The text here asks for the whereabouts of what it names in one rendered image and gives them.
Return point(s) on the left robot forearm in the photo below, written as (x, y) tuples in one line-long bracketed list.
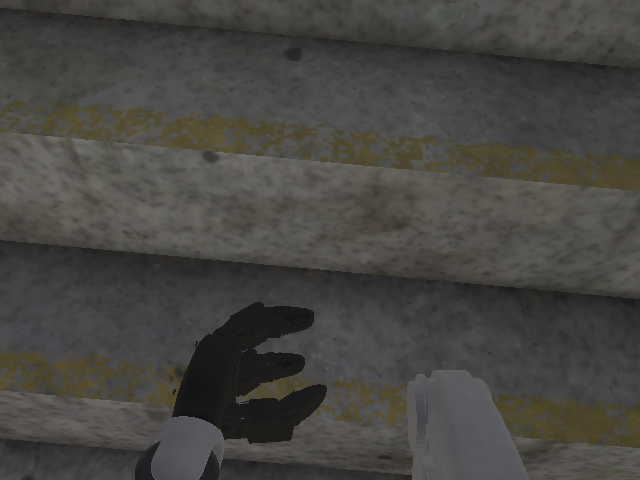
[(183, 448)]

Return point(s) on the robot right thigh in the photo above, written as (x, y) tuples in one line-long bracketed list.
[(452, 416)]

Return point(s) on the robot left hand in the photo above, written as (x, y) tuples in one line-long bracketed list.
[(218, 372)]

